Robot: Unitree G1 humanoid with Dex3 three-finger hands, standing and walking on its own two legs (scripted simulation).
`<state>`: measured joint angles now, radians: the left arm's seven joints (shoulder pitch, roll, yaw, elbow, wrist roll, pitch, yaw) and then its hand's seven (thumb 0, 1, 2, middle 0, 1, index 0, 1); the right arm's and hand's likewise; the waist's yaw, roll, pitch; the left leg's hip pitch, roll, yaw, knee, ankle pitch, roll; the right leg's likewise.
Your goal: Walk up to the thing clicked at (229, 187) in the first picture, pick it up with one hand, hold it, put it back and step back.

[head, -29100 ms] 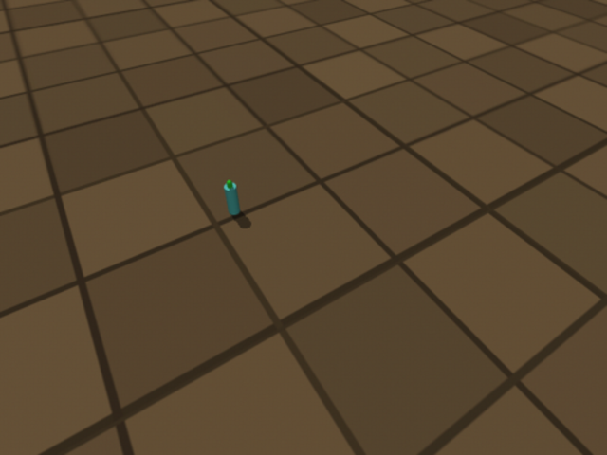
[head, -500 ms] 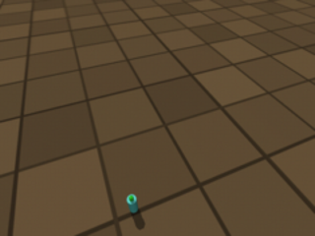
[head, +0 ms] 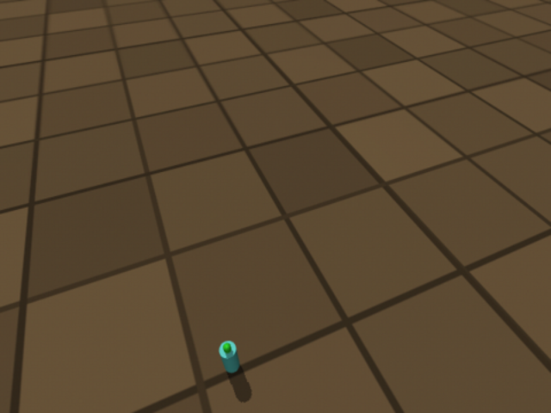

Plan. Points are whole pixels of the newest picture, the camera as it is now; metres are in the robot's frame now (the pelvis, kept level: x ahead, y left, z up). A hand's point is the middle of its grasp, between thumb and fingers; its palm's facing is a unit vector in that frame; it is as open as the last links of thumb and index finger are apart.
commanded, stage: stand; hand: left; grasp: from the side
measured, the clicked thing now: (229, 355) +0.42 +0.16 -0.69
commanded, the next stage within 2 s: step back in 0.30 s
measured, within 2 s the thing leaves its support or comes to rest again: neither
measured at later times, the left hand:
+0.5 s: hand out of the picture +0.08 +0.28 -0.16, palm faces -0.02 -0.92 -0.38, open 7.4 cm
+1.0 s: hand out of the picture -0.01 +0.31 -0.18, palm faces -0.12 -0.92 -0.38, open 7.4 cm
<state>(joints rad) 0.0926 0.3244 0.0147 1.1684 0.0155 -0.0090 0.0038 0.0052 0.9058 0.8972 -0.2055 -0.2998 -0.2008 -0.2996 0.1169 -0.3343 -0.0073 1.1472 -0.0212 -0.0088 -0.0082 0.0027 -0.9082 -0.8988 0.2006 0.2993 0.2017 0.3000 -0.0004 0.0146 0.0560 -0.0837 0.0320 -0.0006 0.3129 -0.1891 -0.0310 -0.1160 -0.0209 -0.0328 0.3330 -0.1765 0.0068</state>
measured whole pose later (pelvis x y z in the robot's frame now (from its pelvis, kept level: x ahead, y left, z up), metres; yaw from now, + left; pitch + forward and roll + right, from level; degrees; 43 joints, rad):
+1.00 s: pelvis -0.13 +0.05 -0.02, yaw -5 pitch -2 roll -1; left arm 0.13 0.38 0.08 0.87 0.02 0.07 0.01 0.01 0.91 0.90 -0.21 -0.30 -0.20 -0.30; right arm 0.11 -0.35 -0.05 0.85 -0.03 0.02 -0.02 0.00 -0.90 -0.90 0.20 0.30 0.21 0.30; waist -0.01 -0.02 0.21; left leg -0.36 0.01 0.07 0.63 -0.23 0.06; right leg -0.31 0.05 0.09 0.89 -0.50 0.01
